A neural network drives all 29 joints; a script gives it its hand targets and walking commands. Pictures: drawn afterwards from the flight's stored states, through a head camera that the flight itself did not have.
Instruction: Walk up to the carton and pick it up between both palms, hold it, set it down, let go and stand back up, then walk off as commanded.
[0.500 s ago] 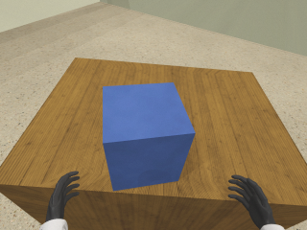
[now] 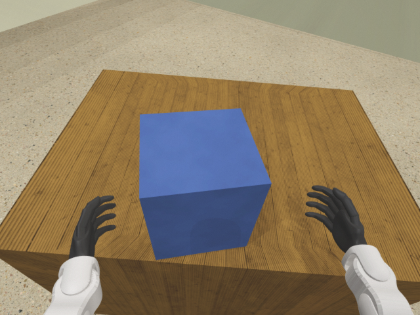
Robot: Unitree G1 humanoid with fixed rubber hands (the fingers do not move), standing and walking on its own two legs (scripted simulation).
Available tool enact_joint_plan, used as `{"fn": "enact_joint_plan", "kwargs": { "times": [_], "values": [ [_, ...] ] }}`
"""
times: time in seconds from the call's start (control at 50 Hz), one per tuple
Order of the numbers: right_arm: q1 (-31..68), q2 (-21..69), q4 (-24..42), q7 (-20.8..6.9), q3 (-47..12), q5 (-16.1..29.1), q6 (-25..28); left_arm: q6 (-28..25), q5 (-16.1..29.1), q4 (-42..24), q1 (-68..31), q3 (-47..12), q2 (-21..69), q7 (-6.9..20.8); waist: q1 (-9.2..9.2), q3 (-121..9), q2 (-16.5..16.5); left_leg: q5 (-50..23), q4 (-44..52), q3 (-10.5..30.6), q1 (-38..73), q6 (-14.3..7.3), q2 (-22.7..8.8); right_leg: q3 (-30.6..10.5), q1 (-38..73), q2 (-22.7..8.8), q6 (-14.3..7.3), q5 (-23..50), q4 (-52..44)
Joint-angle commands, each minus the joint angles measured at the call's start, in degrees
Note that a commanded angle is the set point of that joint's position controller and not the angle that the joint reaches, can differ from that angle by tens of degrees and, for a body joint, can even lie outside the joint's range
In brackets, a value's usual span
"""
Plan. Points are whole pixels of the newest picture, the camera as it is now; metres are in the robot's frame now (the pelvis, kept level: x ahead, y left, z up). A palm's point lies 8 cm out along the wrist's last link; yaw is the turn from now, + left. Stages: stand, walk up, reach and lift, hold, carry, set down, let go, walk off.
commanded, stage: reach and lift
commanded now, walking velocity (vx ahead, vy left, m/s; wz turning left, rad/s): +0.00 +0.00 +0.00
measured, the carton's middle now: (197, 185) +0.39 +0.05 +0.02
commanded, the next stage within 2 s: none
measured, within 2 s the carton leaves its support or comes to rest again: neither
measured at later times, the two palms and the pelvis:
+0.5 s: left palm (78, 201) +0.27 +0.23 +0.12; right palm (331, 181) +0.35 -0.19 +0.12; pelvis -0.02 +0.00 +0.00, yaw +0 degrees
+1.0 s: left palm (78, 170) +0.31 +0.23 +0.15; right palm (324, 140) +0.41 -0.17 +0.16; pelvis -0.01 +0.00 +0.00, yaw +0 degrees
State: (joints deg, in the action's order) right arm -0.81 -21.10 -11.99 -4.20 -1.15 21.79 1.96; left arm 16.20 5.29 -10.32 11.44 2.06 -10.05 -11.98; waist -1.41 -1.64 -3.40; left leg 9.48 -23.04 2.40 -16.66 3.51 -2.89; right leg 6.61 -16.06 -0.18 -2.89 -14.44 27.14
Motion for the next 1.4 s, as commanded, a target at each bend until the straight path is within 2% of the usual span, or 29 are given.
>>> {"fn": "enact_joint_plan", "kwargs": {
  "times": [0.0, 0.08, 0.14, 0.2, 0.22, 0.24, 0.28, 0.34, 0.42, 0.46, 0.5, 0.6, 0.62, 0.66, 0.68, 0.72, 0.74, 0.8, 0.84, 0.88, 0.9, 0.96, 1.0, 1.06, 1.16, 1.22, 1.3, 1.34, 1.38],
  "values": [
    [13.8, -9.9, 10.4, 1.6, -3.9, 3.9, -1.1, 2.2, 1.3, -16.0, -14.5, 7.1, -1.8, 0.9, -5.28, -12.9, 4.9, -22.2, 3.1, -5.3, 13.5, -0.2, 3.9, -9.7, 12.9, 2.3, 1.4, 15.6, -9.6],
    [17.9, -10.4, 11.5, 2.0, -3.2, 3.8, -3.9, 6.0, 3.0, -15.9, -17.6, 6.9, -1.9, 0.8, -5.22, -13.0, 3.1, -20.2, 3.7, -5.1, 13.7, -0.6, 3.5, -9.4, 12.2, 2.4, 1.5, 12.4, -10.2],
    [23.8, -10.9, 9.6, 2.3, -2.5, 3.6, -7.1, 9.6, 3.8, -14.3, -23.1, 7.6, -2.0, 0.9, -5.27, -13.5, 2.3, -16.1, 4.7, -5.1, 12.6, -1.2, 3.4, -9.8, 11.5, 2.3, 1.4, 8.8, -11.0],
    [29.0, -11.2, 7.1, 2.1, -1.4, 3.2, -10.4, 13.3, 4.1, -13.3, -28.7, 8.2, -2.3, 0.1, -5.43, -12.7, 2.6, -9.1, 6.3, -4.7, 11.2, -1.6, 3.1, -9.9, 9.3, 1.9, 1.4, 2.3, -11.4],
    [31.5, -10.7, 4.9, 2.0, -1.7, 2.9, -12.1, 15.0, 4.0, -11.0, -31.4, 8.9, -2.4, -0.1, -5.74, -11.2, 1.5, -5.2, 7.1, -4.8, 9.1, -2.0, 3.0, -10.5, 9.1, 1.5, 1.5, -1.1, -11.9],
    [31.8, -10.7, 4.1, 2.0, -1.4, 2.9, -13.3, 16.3, 3.6, -11.5, -31.7, 9.2, -2.7, -0.5, -6.18, -11.3, 2.3, -4.2, 7.7, -4.8, 8.5, -1.9, 2.9, -10.9, 9.6, 1.0, 1.8, -1.6, -12.0],
    [36.0, -10.5, 2.1, 1.6, -1.4, 3.0, -15.5, 18.7, 4.0, -8.7, -35.4, 9.1, -3.0, -0.7, -6.32, -10.7, 1.5, -1.0, 8.5, -4.7, 6.6, -2.3, 2.9, -11.3, 9.5, 0.5, 2.1, -3.8, -12.2],
    [39.6, -11.1, 1.7, 1.9, -0.7, 2.8, -17.6, 21.4, 4.0, -5.9, -38.0, 9.5, -3.7, -0.9, -6.24, -12.1, -0.4, -1.5, 8.6, -4.7, 5.1, -2.6, 2.9, -11.4, 10.5, 0.3, 2.9, -3.4, -11.7],
    [42.5, -11.5, 0.9, 2.3, -0.7, 3.0, -19.1, 24.2, 3.4, -4.1, -39.5, 10.5, -3.7, -1.0, -6.95, -14.1, -0.6, -3.3, 7.8, -4.7, 4.2, -2.3, 3.1, -11.1, 12.7, 0.6, 3.4, -0.7, -10.8],
    [43.8, -11.6, -0.3, 2.5, -0.4, 3.2, -19.5, 25.0, 3.2, -4.3, -41.3, 10.3, -3.2, -0.9, -6.32, -14.5, 0.3, -4.2, 7.3, -4.7, 4.6, -2.0, 3.2, -10.5, 12.9, 0.9, 3.4, 0.9, -10.3],
    [45.9, -11.5, -1.1, 3.0, -1.0, 3.2, -20.2, 25.7, 3.3, -3.7, -43.4, 10.5, -3.6, -0.7, -6.46, -15.1, -0.5, -4.6, 7.0, -4.8, 4.0, -2.0, 3.4, -10.6, 13.5, 0.9, 3.8, 1.6, -10.0],
    [48.9, -12.4, -0.2, 3.5, -1.1, 4.7, -20.7, 26.0, 3.3, -6.7, -46.0, 10.8, -4.5, -0.6, -6.85, -19.4, 0.9, -9.6, 5.5, -4.6, 5.3, -1.4, 3.5, -9.8, 15.0, 1.7, 4.0, 7.0, -8.5],
    [50.5, -12.7, 1.2, 3.7, -0.7, 4.7, -20.5, 25.9, 3.8, -7.8, -46.8, 10.4, -5.2, -0.7, -6.39, -21.3, 1.2, -10.9, 5.1, -4.5, 5.7, -1.1, 3.5, -9.7, 15.6, 1.6, 4.1, 8.6, -8.4],
    [51.5, -12.6, 0.8, 4.1, -1.6, 5.4, -20.8, 25.9, 3.7, -8.4, -47.9, 11.1, -5.8, -0.8, -7.47, -22.1, 1.2, -12.1, 4.7, -4.7, 5.2, -1.2, 3.5, -9.9, 16.0, 1.9, 4.2, 9.5, -7.9],
    [52.0, -13.1, 0.7, 4.1, -1.2, 5.2, -20.9, 26.0, 4.0, -8.4, -47.9, 10.5, -5.4, -0.9, -7.13, -22.1, 1.8, -13.5, 4.5, -4.6, 6.0, -1.0, 3.5, -9.3, 15.8, 2.3, 3.9, 10.9, -7.7],
    [53.1, -13.0, 1.3, 4.3, -1.7, 6.0, -20.9, 26.3, 3.7, -8.7, -48.3, 11.4, -5.9, -0.8, -8.06, -24.0, 1.6, -16.5, 3.8, -4.9, 6.5, -0.8, 3.6, -9.1, 16.8, 2.8, 3.9, 13.5, -7.4],
    [53.7, -13.9, 1.3, 4.5, -1.7, 6.2, -21.1, 26.7, 3.7, -8.8, -47.9, 11.4, -5.8, -0.9, -7.9, -23.6, 1.5, -16.8, 3.6, -4.8, 6.3, -0.6, 3.5, -9.1, 17.2, 2.8, 4.1, 14.2, -7.2],
    [54.5, -13.4, -1.8, 5.0, -2.5, 6.2, -21.6, 27.5, 2.9, -7.1, -48.9, 12.6, -5.9, -0.3, -7.7, -23.1, 1.6, -19.0, 3.3, -5.1, 6.6, -0.5, 3.8, -8.9, 17.9, 2.8, 4.1, 17.9, -7.2],
    [56.6, -13.7, -2.9, 5.1, -2.8, 6.5, -22.0, 27.9, 3.0, -7.2, -50.4, 12.1, -5.8, 0.0, -7.55, -23.4, 2.3, -19.1, 3.2, -4.9, 6.9, -0.2, 3.9, -8.5, 17.8, 3.0, 4.0, 17.9, -7.2],
    [59.6, -12.8, -4.5, 5.1, -4.0, 6.9, -22.3, 27.8, 2.7, -5.1, -53.1, 13.0, -6.8, 0.1, -8.46, -23.7, 2.3, -17.8, 3.3, -5.0, 5.5, -0.5, 4.0, -8.9, 18.4, 2.5, 4.2, 17.2, -7.3],
    [60.0, -13.1, -4.6, 5.0, -3.9, 6.8, -22.4, 27.8, 2.8, -5.5, -53.1, 12.7, -6.5, 0.1, -8.25, -24.0, 2.1, -17.9, 3.6, -5.0, 5.6, -0.4, 3.9, -8.7, 18.7, 2.6, 4.3, 17.6, -7.4],
    [64.4, -12.8, -4.8, 5.0, -4.3, 6.8, -22.7, 27.7, 3.6, -1.5, -56.2, 12.5, -7.6, 0.2, -9.29, -24.1, 0.5, -15.4, 3.6, -5.1, 3.6, -0.8, 3.8, -8.7, 17.9, 2.6, 4.4, 14.6, -7.3],
    [66.5, -13.3, -6.7, 4.8, -4.3, 6.9, -22.9, 27.9, 2.7, 0.0, -58.7, 12.7, -8.0, -0.2, -9.86, -24.1, 2.2, -13.9, 4.0, -5.3, 3.2, -0.8, 3.8, -8.8, 17.4, 2.4, 4.2, 13.2, -7.6],
    [69.5, -13.4, -10.4, 4.7, -4.5, 6.8, -23.4, 28.1, 2.4, 3.0, -61.8, 12.9, -8.9, -0.3, -10.42, -24.0, 1.9, -11.7, 4.3, -5.1, 2.0, -0.9, 3.5, -8.6, 16.9, 2.4, 4.2, 10.6, -7.5],
    [73.0, -13.4, -16.8, 4.6, -3.7, 5.8, -23.7, 28.0, 2.5, 6.0, -66.4, 11.8, -8.4, -0.8, -9.41, -23.7, 2.9, -10.6, 4.4, -4.6, 2.4, -0.5, 3.2, -7.9, 16.2, 2.6, 3.7, 9.5, -7.7],
    [76.2, -13.7, -19.3, 4.6, -3.1, 5.2, -23.5, 28.1, 2.7, 8.2, -69.5, 11.0, -8.4, -0.9, -8.7, -25.0, 3.6, -12.4, 3.7, -4.5, 2.9, 0.1, 3.2, -7.3, 16.0, 2.8, 3.7, 11.2, -7.7],
    [77.7, -13.4, -19.5, 4.6, -3.7, 5.5, -23.0, 27.4, 2.0, 7.3, -70.4, 11.6, -9.1, -1.2, -9.8, -28.0, 3.4, -15.4, 3.1, -4.6, 3.8, 0.1, 3.2, -7.0, 17.4, 2.9, 3.7, 14.1, -7.0],
    [80.6, -13.4, -21.8, 4.7, -4.2, 6.0, -22.8, 27.0, 1.6, 10.1, -73.4, 11.6, -9.7, -1.4, -10.23, -27.6, 4.5, -15.3, 2.8, -4.7, 3.3, 0.3, 3.3, -7.1, 17.3, 2.7, 3.8, 13.8, -7.4],
    [82.7, -12.9, -23.2, 4.7, -5.2, 6.4, -22.8, 26.9, 1.8, 12.7, -74.9, 11.7, -9.8, -1.4, -10.73, -27.0, 3.6, -15.4, 2.8, -4.8, 2.2, 0.0, 3.4, -7.5, 17.2, 2.3, 4.0, 14.2, -7.2]
  ]
}}
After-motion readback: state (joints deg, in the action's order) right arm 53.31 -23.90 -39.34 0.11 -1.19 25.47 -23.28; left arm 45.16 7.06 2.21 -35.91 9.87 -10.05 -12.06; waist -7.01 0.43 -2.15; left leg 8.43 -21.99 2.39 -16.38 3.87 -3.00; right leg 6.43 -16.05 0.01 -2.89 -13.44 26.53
